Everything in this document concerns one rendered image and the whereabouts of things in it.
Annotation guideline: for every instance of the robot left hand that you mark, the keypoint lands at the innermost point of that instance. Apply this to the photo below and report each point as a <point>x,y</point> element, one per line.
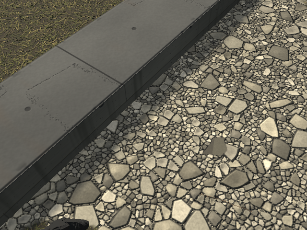
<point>68,224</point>

